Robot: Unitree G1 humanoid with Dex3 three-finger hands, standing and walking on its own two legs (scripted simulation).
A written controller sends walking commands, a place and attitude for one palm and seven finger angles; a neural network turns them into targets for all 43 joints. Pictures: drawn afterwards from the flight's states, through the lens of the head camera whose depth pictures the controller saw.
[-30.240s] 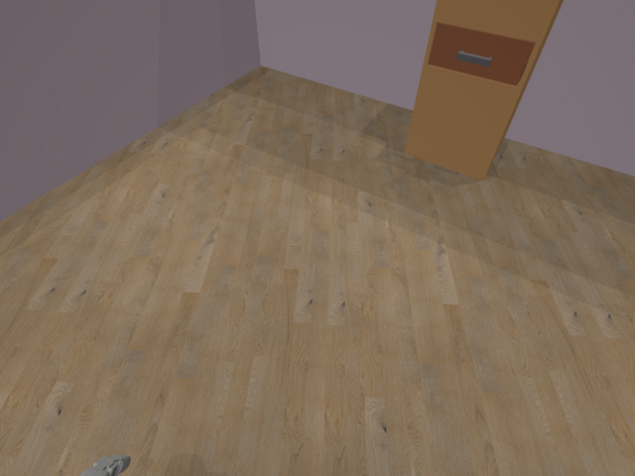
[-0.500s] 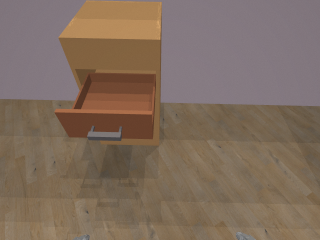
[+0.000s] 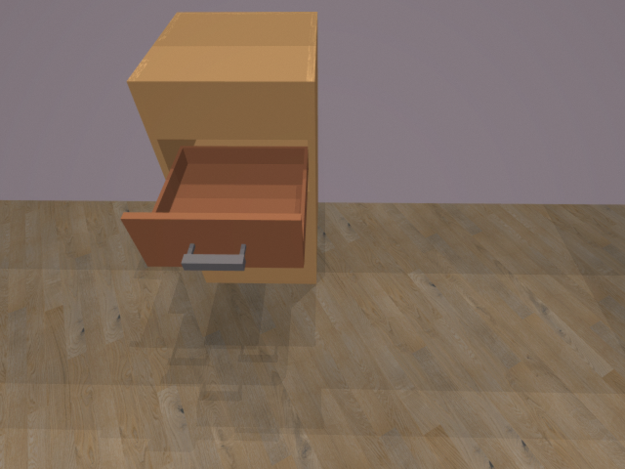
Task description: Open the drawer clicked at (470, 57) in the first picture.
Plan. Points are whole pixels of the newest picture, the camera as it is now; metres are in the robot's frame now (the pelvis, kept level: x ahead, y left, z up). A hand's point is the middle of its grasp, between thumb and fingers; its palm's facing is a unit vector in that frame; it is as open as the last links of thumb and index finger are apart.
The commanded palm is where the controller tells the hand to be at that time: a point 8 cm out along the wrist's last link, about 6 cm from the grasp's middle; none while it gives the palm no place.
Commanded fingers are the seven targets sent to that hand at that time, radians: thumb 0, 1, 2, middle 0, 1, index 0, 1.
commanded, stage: let the arm hang, fingers relaxed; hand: left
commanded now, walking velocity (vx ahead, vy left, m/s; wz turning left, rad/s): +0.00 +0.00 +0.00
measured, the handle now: (215, 255) +0.57 +0.26 -0.19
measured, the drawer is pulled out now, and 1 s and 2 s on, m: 0.29 0.29 0.29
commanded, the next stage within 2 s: look to check the result in 0.36 s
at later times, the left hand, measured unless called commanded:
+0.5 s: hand out of the picture -0.01 +0.15 -0.18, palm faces +0.05 -0.98 -0.18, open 7.4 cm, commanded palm none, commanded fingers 0.00 0.90 0.90 -0.20 -0.30 -0.20 -0.30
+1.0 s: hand out of the picture +0.01 +0.14 -0.17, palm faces +0.05 -0.98 -0.18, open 7.4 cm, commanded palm none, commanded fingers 0.00 0.90 0.90 -0.20 -0.30 -0.20 -0.30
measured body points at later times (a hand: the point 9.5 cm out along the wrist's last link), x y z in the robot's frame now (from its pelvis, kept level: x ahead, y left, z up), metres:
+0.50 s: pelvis +0.01 +0.00 +0.00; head +0.03 -0.01 +0.45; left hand -0.01 +0.21 -0.16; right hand -0.03 -0.20 -0.17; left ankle +0.03 +0.11 -0.74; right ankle +0.02 -0.09 -0.74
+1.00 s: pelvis +0.03 -0.02 +0.00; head +0.05 -0.02 +0.45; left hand +0.01 +0.19 -0.16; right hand +0.01 -0.22 -0.17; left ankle +0.03 +0.11 -0.74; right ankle +0.02 -0.09 -0.74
